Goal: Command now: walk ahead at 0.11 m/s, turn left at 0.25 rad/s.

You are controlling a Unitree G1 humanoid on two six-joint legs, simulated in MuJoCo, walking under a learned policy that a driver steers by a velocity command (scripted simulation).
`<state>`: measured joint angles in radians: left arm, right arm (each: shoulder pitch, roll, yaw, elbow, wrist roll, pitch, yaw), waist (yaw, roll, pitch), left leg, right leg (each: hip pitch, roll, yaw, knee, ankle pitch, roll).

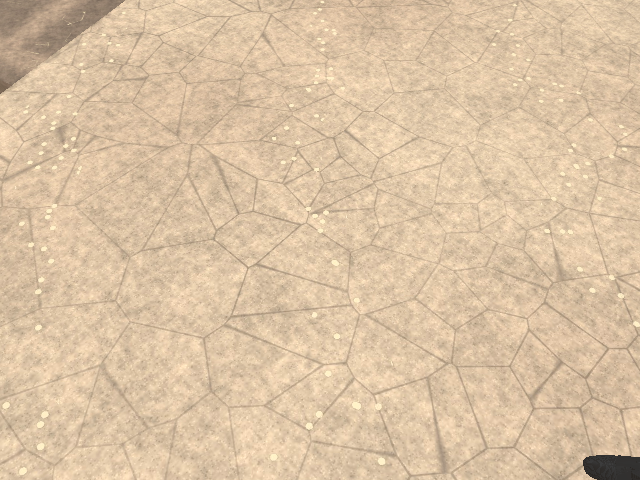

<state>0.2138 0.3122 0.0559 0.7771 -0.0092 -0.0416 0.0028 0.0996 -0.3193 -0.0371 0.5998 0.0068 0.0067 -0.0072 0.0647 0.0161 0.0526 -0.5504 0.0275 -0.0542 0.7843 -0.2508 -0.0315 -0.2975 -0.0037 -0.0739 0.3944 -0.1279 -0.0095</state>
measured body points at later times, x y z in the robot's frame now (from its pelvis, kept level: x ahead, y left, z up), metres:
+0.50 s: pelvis +0.05 +0.00 -0.01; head +0.06 -0.01 +0.44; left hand +0.15 +0.25 -0.13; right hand +0.21 -0.24 -0.11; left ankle +0.08 +0.12 -0.74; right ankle +0.05 -0.13 -0.74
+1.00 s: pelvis +0.06 -0.02 +0.00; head +0.07 -0.02 +0.45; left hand +0.12 +0.23 -0.15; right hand +0.16 -0.26 -0.14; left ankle +0.08 +0.12 -0.74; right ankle +0.05 -0.13 -0.74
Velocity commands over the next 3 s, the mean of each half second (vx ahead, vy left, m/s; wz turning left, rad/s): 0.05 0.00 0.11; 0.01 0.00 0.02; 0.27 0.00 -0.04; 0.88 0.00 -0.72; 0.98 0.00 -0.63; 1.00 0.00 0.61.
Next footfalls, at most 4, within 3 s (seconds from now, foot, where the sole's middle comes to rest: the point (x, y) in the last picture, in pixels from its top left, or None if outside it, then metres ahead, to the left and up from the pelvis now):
0.06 left None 0.12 0.12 -0.78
1.50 left None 0.17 0.16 -0.78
1.98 right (383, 432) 0.54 -0.08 -0.77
2.40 left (437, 258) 1.00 -0.21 -0.77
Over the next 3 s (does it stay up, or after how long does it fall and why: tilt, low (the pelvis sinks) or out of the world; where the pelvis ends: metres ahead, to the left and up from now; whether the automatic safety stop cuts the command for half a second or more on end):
stays up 1.19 -0.50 0.00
